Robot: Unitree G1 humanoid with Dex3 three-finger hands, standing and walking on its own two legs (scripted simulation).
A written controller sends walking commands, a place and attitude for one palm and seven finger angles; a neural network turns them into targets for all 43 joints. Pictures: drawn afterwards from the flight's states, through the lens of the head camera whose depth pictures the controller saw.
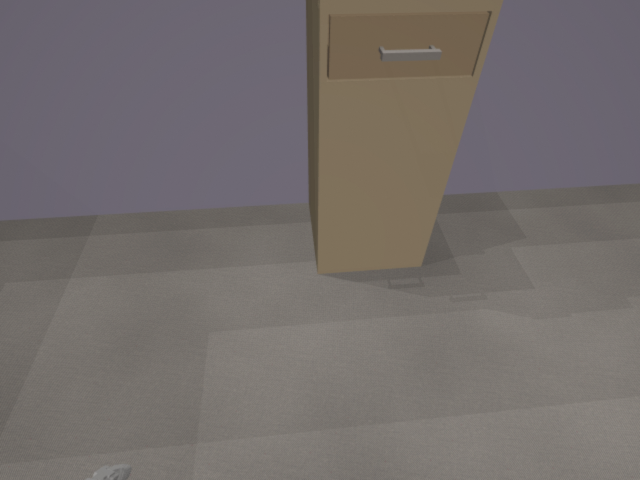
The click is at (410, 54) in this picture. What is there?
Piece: drawer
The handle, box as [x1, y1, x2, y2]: [379, 45, 441, 61]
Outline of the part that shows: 441,51 439,49 436,49 433,45 429,45 428,49 385,50 382,46 379,47 379,51 381,54 380,58 382,61 439,59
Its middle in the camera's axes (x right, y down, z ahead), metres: +0.22 -0.46 +0.95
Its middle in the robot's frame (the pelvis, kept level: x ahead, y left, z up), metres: +1.04 -0.17 +0.12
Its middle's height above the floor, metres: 0.89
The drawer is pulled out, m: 0.00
